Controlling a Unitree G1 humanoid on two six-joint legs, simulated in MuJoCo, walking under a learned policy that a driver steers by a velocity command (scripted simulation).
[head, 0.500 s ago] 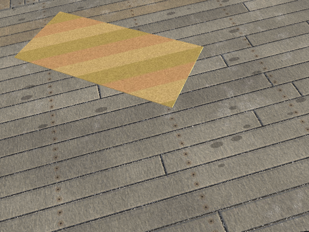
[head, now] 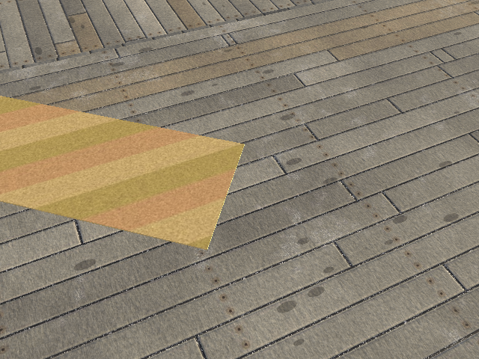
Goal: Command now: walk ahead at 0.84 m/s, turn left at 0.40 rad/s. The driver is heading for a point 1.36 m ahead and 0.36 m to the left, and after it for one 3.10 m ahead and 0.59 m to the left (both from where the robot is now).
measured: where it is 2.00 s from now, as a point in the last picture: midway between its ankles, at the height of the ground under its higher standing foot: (117, 116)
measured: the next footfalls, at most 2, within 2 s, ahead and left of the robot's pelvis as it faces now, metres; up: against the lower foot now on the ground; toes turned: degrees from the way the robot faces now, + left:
right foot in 0.40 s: +0.53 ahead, -0.04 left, +0.00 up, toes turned +25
left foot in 0.82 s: +0.74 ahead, +0.45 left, +0.00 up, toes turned +35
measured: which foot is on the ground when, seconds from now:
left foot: down 0.00-0.38, up 0.40-0.80, down 0.82-1.00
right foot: up 0.00-0.38, down 0.40-0.84, up 0.86-1.00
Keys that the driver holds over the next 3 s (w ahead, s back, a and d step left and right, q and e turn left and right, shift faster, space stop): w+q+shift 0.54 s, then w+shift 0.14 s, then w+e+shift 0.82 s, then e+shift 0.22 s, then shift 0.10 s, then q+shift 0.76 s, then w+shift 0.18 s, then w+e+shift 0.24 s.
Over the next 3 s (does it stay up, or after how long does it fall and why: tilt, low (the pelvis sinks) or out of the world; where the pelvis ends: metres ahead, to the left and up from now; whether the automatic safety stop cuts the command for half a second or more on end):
stays up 1.59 0.59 0.01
